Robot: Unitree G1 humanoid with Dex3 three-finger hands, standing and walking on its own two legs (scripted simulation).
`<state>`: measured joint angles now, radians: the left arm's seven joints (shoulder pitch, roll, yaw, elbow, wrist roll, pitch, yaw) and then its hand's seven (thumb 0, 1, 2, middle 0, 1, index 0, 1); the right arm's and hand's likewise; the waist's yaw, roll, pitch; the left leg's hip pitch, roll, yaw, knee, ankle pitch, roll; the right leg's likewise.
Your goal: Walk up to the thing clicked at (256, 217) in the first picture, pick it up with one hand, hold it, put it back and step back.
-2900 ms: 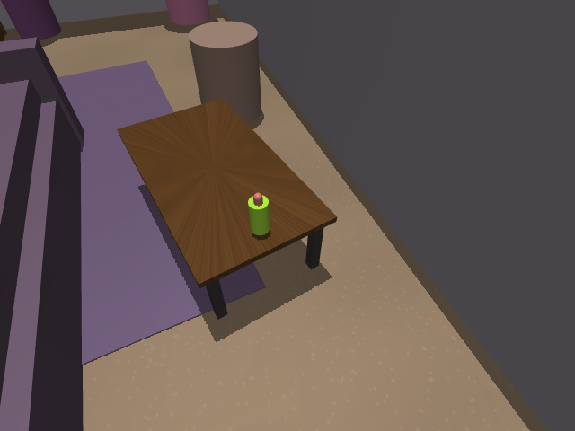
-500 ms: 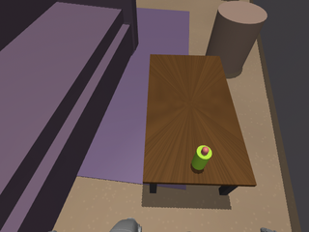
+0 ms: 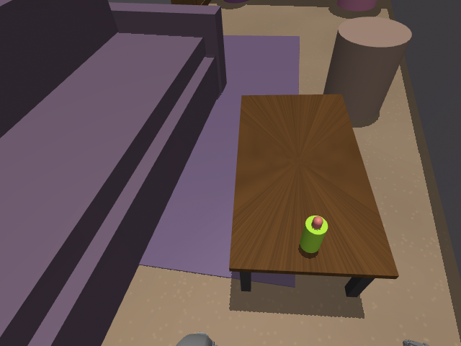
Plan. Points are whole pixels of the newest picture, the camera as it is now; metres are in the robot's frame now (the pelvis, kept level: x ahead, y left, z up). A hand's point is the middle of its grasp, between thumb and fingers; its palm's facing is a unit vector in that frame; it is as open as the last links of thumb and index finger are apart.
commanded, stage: walk up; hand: right
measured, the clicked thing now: (313, 232) +0.52 -0.21 -0.35
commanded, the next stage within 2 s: stand in 1.60 s
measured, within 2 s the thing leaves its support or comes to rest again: neither
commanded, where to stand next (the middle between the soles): +0.11 +0.02 m, yaw -2 degrees
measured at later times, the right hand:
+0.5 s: hand out of the picture +0.06 -0.26 -0.15, palm faces +0.01 +0.93 -0.37, open 7.4 cm
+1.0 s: hand out of the picture +0.12 -0.23 -0.13, palm faces +0.00 +0.94 -0.35, open 7.4 cm
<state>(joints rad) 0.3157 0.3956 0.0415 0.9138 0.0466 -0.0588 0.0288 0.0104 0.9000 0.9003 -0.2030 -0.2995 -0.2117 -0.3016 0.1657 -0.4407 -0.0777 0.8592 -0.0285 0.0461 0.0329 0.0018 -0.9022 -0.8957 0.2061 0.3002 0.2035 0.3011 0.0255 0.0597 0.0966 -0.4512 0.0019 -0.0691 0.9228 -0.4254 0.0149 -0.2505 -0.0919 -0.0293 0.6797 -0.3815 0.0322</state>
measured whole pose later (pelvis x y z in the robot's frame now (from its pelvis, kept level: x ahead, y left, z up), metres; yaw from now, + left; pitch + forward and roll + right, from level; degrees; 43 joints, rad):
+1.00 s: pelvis +0.03 +0.03 +0.02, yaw -1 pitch -3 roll +0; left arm 0.11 0.37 -0.01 1.09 0.00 -0.02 -0.01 0.01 0.90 0.90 -0.20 -0.30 -0.21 -0.30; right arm 0.10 -0.36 -0.01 1.08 -0.01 -0.03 0.00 0.00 -0.90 -0.90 0.21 0.30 0.20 0.30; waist 0.00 0.00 0.05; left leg -0.15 0.01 0.03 0.47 -0.28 0.00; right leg -0.20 -0.03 0.00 0.46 -0.22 0.03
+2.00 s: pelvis +0.03 +0.02 +0.03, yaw -1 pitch -2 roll +0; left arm 0.08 0.35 -0.01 1.15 0.01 -0.01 0.00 0.01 0.90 0.90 -0.20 -0.30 -0.21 -0.30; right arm 0.08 -0.35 -0.01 1.16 -0.01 -0.01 0.01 0.00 -0.90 -0.90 0.21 0.30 0.20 0.30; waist -0.01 0.00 0.05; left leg -0.07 0.02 0.02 0.29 -0.18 -0.01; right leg -0.13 -0.03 -0.01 0.32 -0.14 0.02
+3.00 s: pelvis +0.04 +0.01 +0.03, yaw +0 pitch -2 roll +0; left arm 0.09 0.34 -0.01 1.14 0.01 -0.01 0.00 0.01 0.90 0.90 -0.20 -0.30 -0.21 -0.30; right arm 0.10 -0.35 0.01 1.14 -0.01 -0.01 0.00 0.00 -0.90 -0.90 0.21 0.30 0.20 0.30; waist 0.00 0.01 0.04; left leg -0.06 0.03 0.01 0.29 -0.20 -0.03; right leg -0.12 -0.02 -0.02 0.32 -0.17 0.01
